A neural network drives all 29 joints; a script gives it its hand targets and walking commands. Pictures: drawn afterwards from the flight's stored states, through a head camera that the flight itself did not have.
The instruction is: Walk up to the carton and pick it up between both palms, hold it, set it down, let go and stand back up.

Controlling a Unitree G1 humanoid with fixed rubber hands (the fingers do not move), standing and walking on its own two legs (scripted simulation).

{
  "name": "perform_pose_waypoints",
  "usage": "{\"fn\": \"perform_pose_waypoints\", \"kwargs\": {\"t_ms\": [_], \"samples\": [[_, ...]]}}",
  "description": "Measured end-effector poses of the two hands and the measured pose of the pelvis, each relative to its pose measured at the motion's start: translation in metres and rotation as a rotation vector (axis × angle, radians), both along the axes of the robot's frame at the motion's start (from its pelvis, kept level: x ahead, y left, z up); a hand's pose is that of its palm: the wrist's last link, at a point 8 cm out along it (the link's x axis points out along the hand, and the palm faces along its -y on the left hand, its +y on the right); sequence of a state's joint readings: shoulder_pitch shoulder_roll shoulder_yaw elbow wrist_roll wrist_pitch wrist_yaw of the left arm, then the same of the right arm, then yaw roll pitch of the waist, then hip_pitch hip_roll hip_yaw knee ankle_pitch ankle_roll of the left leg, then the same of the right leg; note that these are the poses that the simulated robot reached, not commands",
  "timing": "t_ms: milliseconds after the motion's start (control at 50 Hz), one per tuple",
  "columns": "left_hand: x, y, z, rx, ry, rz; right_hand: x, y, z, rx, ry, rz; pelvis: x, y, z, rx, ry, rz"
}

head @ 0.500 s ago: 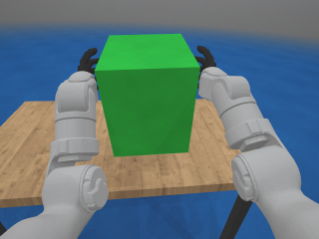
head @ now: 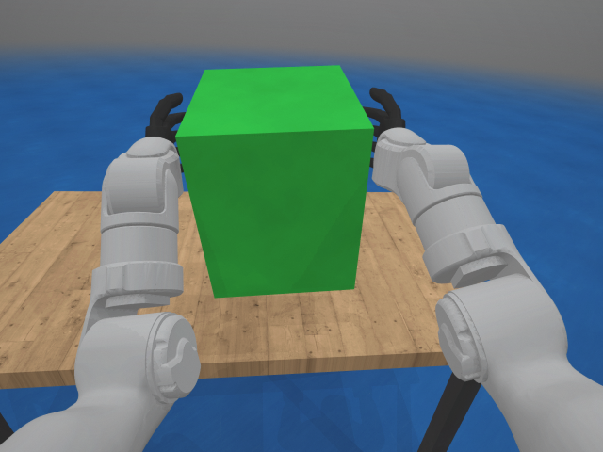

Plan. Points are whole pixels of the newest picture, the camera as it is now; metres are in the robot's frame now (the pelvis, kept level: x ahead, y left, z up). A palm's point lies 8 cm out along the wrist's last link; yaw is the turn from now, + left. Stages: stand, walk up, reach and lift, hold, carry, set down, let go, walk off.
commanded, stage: hold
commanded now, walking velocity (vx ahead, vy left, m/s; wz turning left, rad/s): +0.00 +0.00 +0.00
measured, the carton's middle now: (278, 178) +0.39 +0.00 +0.27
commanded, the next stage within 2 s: none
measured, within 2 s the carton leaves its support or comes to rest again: neither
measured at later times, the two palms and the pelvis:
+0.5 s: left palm (165, 152) +0.38 +0.14 +0.31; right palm (389, 146) +0.37 -0.13 +0.33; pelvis +0.00 +0.01 +0.00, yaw -1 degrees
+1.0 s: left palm (163, 154) +0.38 +0.14 +0.31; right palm (390, 149) +0.36 -0.13 +0.32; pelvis -0.01 +0.00 +0.00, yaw -1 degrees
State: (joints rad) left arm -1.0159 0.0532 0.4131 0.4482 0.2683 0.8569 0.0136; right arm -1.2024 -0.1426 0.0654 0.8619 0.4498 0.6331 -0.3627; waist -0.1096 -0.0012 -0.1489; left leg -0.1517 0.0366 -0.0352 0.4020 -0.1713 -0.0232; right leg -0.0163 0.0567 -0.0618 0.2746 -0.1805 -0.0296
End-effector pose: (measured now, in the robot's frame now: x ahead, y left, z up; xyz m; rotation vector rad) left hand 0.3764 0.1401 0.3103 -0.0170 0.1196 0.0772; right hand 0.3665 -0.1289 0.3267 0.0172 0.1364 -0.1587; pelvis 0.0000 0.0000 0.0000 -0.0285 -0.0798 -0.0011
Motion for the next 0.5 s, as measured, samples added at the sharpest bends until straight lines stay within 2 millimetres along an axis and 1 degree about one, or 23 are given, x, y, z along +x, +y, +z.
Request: {"fn": "perform_pose_waypoints", "kwargs": {"t_ms": [80, 160, 320, 400, 500], "samples": [[0.004, -0.002, -0.005, -0.004, 0.032, -0.015, 0.000, -0.002, -0.004, -0.001, 0.031, -0.017, -0.001, 0.002, 0.000, 0.003, 0.002, 0.000], [0.005, -0.003, -0.005, -0.001, 0.021, -0.021, 0.000, -0.003, -0.002, -0.003, 0.021, -0.021, -0.002, 0.005, 0.000, 0.002, 0.009, -0.010], [0.009, -0.004, 0.004, 0.004, 0.017, -0.023, 0.002, -0.004, 0.001, 0.016, 0.017, -0.027, 0.000, 0.008, 0.000, 0.001, 0.013, -0.019], [0.008, -0.004, 0.005, 0.014, 0.008, -0.018, 0.003, -0.004, 0.003, 0.015, 0.007, -0.020, 0.002, 0.009, 0.000, 0.000, 0.011, -0.017], [0.005, -0.002, 0.000, 0.010, 0.006, -0.010, 0.002, -0.002, 0.000, 0.004, 0.006, -0.010, 0.003, 0.008, 0.000, 0.001, 0.005, -0.015]]}}
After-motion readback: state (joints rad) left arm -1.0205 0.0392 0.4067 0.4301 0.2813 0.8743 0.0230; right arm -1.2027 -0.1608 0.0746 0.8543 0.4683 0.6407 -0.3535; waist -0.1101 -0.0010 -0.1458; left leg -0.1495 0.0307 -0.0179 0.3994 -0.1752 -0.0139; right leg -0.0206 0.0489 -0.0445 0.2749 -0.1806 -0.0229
